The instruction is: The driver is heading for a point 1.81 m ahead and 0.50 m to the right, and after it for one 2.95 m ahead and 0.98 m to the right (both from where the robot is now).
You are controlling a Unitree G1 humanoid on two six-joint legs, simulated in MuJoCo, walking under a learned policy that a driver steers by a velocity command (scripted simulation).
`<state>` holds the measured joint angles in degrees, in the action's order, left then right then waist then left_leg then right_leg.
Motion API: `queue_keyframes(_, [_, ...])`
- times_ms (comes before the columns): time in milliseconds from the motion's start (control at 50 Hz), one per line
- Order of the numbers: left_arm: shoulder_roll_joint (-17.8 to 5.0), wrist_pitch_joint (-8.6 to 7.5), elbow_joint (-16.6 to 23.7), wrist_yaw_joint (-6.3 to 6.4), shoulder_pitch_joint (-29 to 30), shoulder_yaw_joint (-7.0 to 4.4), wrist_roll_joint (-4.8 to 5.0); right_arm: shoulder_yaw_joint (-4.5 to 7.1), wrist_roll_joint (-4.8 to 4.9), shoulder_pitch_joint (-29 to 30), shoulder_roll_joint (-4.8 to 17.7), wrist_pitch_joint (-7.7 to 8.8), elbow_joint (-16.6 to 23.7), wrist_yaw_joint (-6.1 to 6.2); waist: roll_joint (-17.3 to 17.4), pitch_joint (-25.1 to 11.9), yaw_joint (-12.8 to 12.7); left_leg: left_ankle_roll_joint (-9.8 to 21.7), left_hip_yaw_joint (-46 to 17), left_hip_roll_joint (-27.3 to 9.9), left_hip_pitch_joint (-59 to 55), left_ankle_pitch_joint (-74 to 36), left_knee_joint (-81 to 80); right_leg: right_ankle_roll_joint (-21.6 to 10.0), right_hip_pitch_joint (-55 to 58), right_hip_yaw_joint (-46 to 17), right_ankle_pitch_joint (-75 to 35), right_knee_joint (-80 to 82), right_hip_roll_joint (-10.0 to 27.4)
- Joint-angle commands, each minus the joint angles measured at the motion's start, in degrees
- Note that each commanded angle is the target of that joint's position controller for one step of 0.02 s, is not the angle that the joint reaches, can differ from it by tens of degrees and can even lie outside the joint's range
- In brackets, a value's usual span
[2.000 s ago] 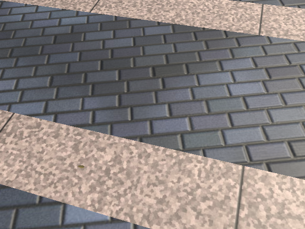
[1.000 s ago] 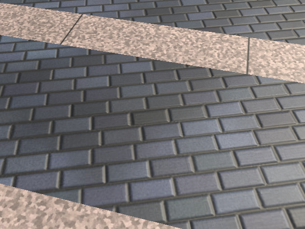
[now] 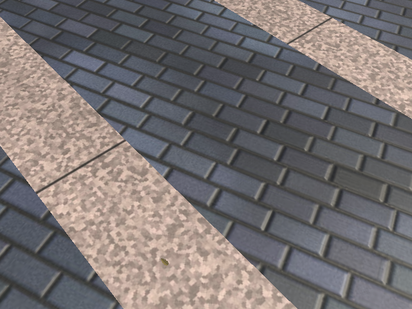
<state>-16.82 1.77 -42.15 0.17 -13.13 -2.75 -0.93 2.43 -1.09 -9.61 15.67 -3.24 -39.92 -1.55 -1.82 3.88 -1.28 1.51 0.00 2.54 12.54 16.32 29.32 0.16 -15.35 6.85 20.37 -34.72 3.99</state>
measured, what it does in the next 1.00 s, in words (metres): walks ahead: right foot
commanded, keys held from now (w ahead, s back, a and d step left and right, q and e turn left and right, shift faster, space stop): no key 0.46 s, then w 0.54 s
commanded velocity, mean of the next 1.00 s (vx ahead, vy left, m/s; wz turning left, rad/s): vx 0.16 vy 0.00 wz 0.06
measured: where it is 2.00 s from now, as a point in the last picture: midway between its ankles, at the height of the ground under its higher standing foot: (212, 239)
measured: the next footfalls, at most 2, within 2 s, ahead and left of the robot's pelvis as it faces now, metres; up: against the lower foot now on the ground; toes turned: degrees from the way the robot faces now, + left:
right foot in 0.32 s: +0.02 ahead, -0.11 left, +0.00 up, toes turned +2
right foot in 1.18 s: +0.41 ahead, -0.06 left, +0.00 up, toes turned -2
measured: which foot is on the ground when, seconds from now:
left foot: down 0.00-1.00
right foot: up 0.00-0.30, down 0.32-0.74, up 0.76-1.00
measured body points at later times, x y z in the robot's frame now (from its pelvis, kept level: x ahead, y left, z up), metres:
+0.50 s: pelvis -0.01 +0.00 +0.01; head +0.00 +0.00 +0.46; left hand +0.05 +0.26 -0.12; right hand +0.09 -0.25 -0.13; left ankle -0.01 +0.09 -0.73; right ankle -0.02 -0.11 -0.73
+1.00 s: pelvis +0.13 +0.03 +0.01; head +0.15 +0.04 +0.46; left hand +0.27 +0.28 -0.12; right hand +0.05 -0.21 -0.12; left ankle +0.02 +0.10 -0.73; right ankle +0.22 -0.10 -0.67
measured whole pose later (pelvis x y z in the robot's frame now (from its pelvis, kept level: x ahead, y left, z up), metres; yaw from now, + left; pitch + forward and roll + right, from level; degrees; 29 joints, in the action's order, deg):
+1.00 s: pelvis +0.13 +0.03 +0.01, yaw +2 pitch +1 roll +0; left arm -14.4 -1.5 -51.9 -2.6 -5.9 -2.5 -2.1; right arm 0.6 -1.0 -28.2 11.0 4.9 -61.1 0.3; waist -1.7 1.1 2.8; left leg 4.4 0.9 3.8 -3.9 15.1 10.4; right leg -2.0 -34.1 2.6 10.4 -51.9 3.5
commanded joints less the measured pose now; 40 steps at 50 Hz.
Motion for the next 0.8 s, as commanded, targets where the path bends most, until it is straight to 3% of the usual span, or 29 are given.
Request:
queue_keyframes(20, [-3.88,0.86,4.86,0.47,2.11,-0.41,0.13,2.32,-0.03,-5.90,11.10,2.23,2.28,1.22,12.28,-6.92,4.56,12.82,-23.48,-23.09,-6.87,-28.41,-12.53,0.47,-8.29,-6.96,14.06,-13.35,-1.29])
queue_keyframes(40, [-4.38,1.34,4.14,0.18,1.80,-0.71,0.80,1.03,0.05,-2.89,7.90,2.38,2.08,1.34,10.48,-4.94,2.36,12.68,-19.38,-20.03,-5.55,-26.68,-12.92,0.28,-8.37,-7.98,11.50,-15.57,-1.54])
queue_keyframes(60, [-4.66,1.30,2.88,-0.08,0.91,-0.90,0.92,0.26,-0.06,0.53,6.05,2.27,2.14,1.54,9.72,-3.47,0.89,10.55,-15.80,-16.76,-4.34,-24.07,-13.55,0.23,-7.90,-8.41,8.12,-14.79,-1.27])
queue_keyframes(80, [-5.20,1.25,2.06,-0.24,0.11,-1.21,0.38,0.08,0.07,1.76,5.98,2.40,1.99,1.95,11.12,-2.98,0.32,9.10,-13.63,-14.52,-5.16,-26.09,-13.29,0.32,-8.02,-7.71,5.48,-14.55,-1.65])
queue_keyframes(120, [-4.77,1.24,-0.04,-0.40,-2.37,-1.10,-0.23,-0.35,0.24,0.94,5.29,2.66,1.20,2.31,9.89,-5.15,0.25,8.79,-10.58,-12.78,-6.86,-32.44,-11.79,0.99,-5.86,-7.07,3.62,-14.62,-2.57])
queue_keyframes(180, [-2.59,1.49,-0.85,-0.27,-1.35,-0.30,0.20,-0.60,0.14,0.02,5.10,2.89,-0.37,2.27,8.96,-5.04,1.13,8.92,-10.26,-12.50,-6.87,-28.41,-11.40,1.38,-3.56,-6.91,3.39,-8.41,-2.79])
queue_keyframes(240, [-2.45,1.57,-1.85,0.38,-0.81,-0.08,0.36,-0.56,-0.22,-0.30,5.46,2.75,-1.95,2.33,9.78,-4.29,1.97,9.28,-12.22,-12.61,-5.36,-22.61,-10.91,0.94,-0.69,-6.41,3.36,-1.37,-3.69])
queue_keyframes(280, [-1.85,1.14,-3.17,0.92,-2.30,0.17,0.50,-0.64,0.05,0.64,5.36,2.72,-2.86,2.56,8.55,-4.48,0.80,8.41,-13.01,-12.10,-3.76,-19.13,-9.93,0.23,3.43,-5.98,-1.63,6.49,-4.10])
queue_keyframes(300, [-1.26,0.63,-4.09,1.15,-3.58,0.49,0.24,-0.73,0.44,1.45,5.18,2.75,-3.21,2.72,7.10,-4.69,-0.42,6.84,-12.86,-11.42,-1.40,-16.29,-9.43,-0.19,8.08,-6.38,-9.34,13.07,-3.50])
queue_keyframes(340, [-4.18,-0.93,-4.55,1.53,-3.82,0.53,-0.97,-1.37,0.27,-0.16,3.12,3.31,-4.01,2.63,2.36,-5.85,0.71,3.08,-11.52,-8.25,3.50,-8.85,-8.05,-1.43,14.92,-14.94,-18.31,16.51,4.30])
queue_keyframes(360, [-6.30,-1.17,-5.40,1.17,-0.14,-0.02,0.19,-1.20,0.51,-1.86,2.47,2.95,-5.10,2.30,-4.88,-2.39,3.87,2.38,-7.76,-3.87,-0.76,-5.81,-10.96,-3.05,6.05,-15.39,-17.67,14.88,4.39])
queue_keyframes(380, [-3.66,-1.57,-5.23,0.64,1.09,0.51,0.28,-1.04,0.02,-1.24,4.01,2.85,-6.72,2.44,-3.17,-2.28,2.37,1.96,-7.77,-4.31,-4.50,-7.56,-10.61,-2.78,4.21,-14.55,-15.27,15.55,3.51])
queue_keyframes(420, [-3.33,-1.88,-6.83,0.71,-0.46,0.63,0.17,-0.59,0.38,-1.29,4.87,3.05,-8.52,2.51,-2.19,-2.26,1.43,2.37,-8.20,-5.26,-5.39,-10.53,-9.67,-1.84,4.78,-12.81,-13.81,16.16,1.69])
queue_keyframes(460, [-3.06,-2.07,-8.55,1.14,-1.60,0.75,0.42,-0.63,0.30,-1.63,4.27,3.26,-10.05,2.49,-1.67,-2.52,1.20,2.39,-8.38,-5.69,-4.65,-11.80,-9.93,-1.89,6.37,-12.55,-14.41,16.18,1.53])
queue_keyframes(480, [-2.92,-2.00,-9.38,1.14,-2.37,0.71,0.29,-0.73,0.36,-2.39,3.85,3.29,-11.18,2.57,-0.89,-3.77,1.06,2.54,-7.88,-4.92,-4.42,-6.29,-10.14,-2.31,7.41,-12.22,-8.51,16.28,0.96])
queue_keyframes(520, [-4.35,-1.41,-9.92,1.00,-3.12,-0.04,-0.13,-0.12,0.00,-2.68,4.83,2.75,-12.17,2.50,-0.44,-1.26,0.47,3.81,-6.45,-2.13,0.83,12.33,-7.38,-4.70,5.14,-13.40,11.76,15.87,-0.05])
queue_keyframes(540, [-4.91,-1.13,-9.95,0.89,-3.62,-0.27,-0.22,-0.02,-0.29,-1.95,4.76,2.52,-11.94,2.27,-0.92,1.75,-0.03,4.27,-6.44,-1.51,5.53,18.23,-5.90,-6.22,3.53,-16.03,19.87,17.34,1.09])
queue_keyframes(580, [-6.23,-1.21,-11.19,0.89,-6.96,-0.87,0.00,-0.39,-0.46,0.40,2.76,3.06,-10.77,1.65,-4.89,4.96,-1.51,3.78,-2.89,0.01,12.60,15.24,1.35,-10.09,5.34,-25.16,27.01,23.04,6.90])
queue_keyframes(600, [-7.12,-1.44,-11.85,0.96,-7.44,-1.44,-0.10,-0.67,-0.86,0.94,1.57,3.61,-10.38,1.36,-7.21,5.52,-1.30,3.05,1.13,0.14,13.89,8.71,6.15,-12.32,6.47,-30.06,27.27,26.41,11.38])
queue_keyframes(640, [-6.76,-2.23,-11.63,0.68,-5.92,-1.72,-0.39,-0.29,-0.81,0.82,2.92,4.75,-10.15,0.93,-5.34,4.15,-0.50,2.91,0.75,-2.21,12.83,7.74,9.55,-13.45,5.88,-31.05,21.14,28.30,13.32])
queue_keyframes(660, [-6.94,-2.62,-11.30,0.44,-4.25,-1.88,-0.29,-0.25,-0.56,-0.53,2.94,5.22,-10.43,0.59,-5.06,3.45,0.62,3.23,1.08,-2.38,10.46,8.60,7.50,-12.87,5.16,-28.48,18.76,27.84,12.17])
queue_keyframes(700, [-6.61,-2.89,-10.70,-0.04,0.14,-2.12,0.50,-0.24,-0.06,-7.75,1.74,6.01,-13.27,0.46,-4.94,3.36,4.80,4.31,4.06,-0.34,-4.82,2.94,-2.84,-10.27,-4.33,-20.48,15.98,23.47,7.11])
queue_keyframes(720, [-5.56,-3.01,-10.35,-0.12,1.17,-2.02,0.32,0.25,-0.05,-13.04,2.63,6.31,-15.64,0.85,-2.38,2.80,6.73,4.36,3.08,0.80,-13.59,2.69,-6.13,-8.87,-10.13,-16.97,15.33,17.99,3.79])
queue_keyframes(740, [-2.61,-3.44,-9.02,-0.27,3.25,-1.22,-0.11,1.10,-0.58,-19.47,5.80,6.78,-17.32,1.52,6.38,1.74,9.28,5.65,-9.62,-7.55,-20.78,11.39,-13.49,-6.81,-17.53,-10.99,11.68,4.98,-0.68])
queue_keyframes(760, [1.18,-4.03,-6.42,-0.71,5.02,-0.14,0.10,2.47,-0.50,-25.54,11.22,7.05,-18.52,1.59,19.43,0.79,10.66,10.63,-34.77,-21.32,-23.96,27.85,-24.22,-4.87,-27.64,-3.36,9.78,-11.88,-7.39])
queue_keyframes(780, [-3.27,-4.19,-6.46,-0.78,5.95,-1.14,-1.08,1.87,-0.85,-22.88,9.13,6.85,-18.52,1.66,10.79,4.48,8.07,12.92,-37.01,-23.84,-18.97,25.43,-24.16,-6.07,-29.38,-8.61,9.05,-20.83,-4.83])
queue_keyframes(800, [-2.84,-4.56,-7.41,-1.36,4.43,-1.16,-0.71,1.33,-0.83,-17.95,7.19,7.14,-16.89,1.64,6.12,5.30,4.87,12.32,-31.63,-21.60,-16.74,20.96,-22.97,-6.71,-29.09,-10.30,3.89,-23.75,-2.53])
